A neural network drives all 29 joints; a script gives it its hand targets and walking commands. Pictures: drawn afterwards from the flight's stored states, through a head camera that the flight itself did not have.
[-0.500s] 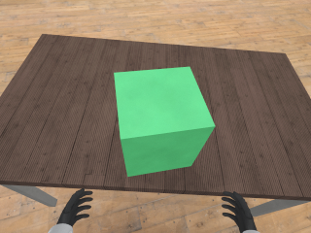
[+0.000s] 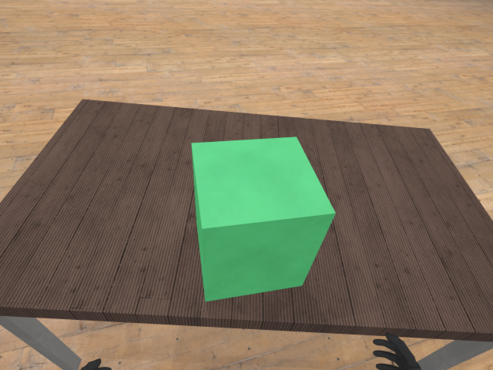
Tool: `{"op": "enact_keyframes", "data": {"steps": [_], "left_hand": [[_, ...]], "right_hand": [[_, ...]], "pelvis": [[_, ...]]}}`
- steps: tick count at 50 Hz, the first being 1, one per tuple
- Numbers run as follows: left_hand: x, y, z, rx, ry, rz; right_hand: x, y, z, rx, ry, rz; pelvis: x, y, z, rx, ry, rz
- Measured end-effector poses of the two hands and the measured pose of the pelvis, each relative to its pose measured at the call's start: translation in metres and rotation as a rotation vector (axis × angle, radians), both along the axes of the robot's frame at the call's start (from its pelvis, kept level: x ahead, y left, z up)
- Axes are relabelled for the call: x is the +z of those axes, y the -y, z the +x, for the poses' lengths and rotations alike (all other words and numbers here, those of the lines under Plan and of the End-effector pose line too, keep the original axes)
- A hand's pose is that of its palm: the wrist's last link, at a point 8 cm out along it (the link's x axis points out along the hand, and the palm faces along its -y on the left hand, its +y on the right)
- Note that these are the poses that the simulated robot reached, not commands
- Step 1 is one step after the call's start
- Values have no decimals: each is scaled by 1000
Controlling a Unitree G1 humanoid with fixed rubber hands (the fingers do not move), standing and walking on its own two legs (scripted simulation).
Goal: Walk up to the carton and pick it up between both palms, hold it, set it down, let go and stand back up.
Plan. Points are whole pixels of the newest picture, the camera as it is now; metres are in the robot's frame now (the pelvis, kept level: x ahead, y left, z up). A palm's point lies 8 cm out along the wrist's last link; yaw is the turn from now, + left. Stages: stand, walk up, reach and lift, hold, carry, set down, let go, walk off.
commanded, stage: stand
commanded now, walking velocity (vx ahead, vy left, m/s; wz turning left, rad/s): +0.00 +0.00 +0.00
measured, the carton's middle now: (250, 219) +0.41 +0.03 -0.01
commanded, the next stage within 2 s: none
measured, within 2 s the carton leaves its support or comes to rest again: neither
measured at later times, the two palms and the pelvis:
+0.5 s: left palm out of the picture +0.03 +0.29 -0.13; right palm out of the picture +0.10 -0.26 -0.09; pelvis -0.02 +0.01 +0.00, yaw +0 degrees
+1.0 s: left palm out of the picture +0.01 +0.30 -0.13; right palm out of the picture +0.09 -0.25 -0.09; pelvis -0.03 +0.01 +0.00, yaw +0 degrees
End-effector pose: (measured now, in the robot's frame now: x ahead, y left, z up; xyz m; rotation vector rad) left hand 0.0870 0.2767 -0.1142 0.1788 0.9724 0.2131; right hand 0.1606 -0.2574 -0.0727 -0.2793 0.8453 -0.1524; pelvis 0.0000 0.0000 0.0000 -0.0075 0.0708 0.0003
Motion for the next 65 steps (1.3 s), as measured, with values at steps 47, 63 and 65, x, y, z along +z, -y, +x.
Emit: {"op": "enact_keyframes", "data": {"steps": [47, 63, 65], "left_hand": [[-14, -19, -70, 43, -134, 7], [-13, -22, -80, 49, -147, 15], [-13, -22, -81, 50, -149, 17]], "right_hand": [[-20, -3, -69, -54, -114, 12], [-26, -5, -82, -64, -139, 22], [-27, -5, -83, -65, -141, 24]], "pelvis": [[0, -10, -31, -1, 47, -13], [-1, -11, -37, -1, 55, -15], [-1, -11, -37, -1, 55, -15]]}}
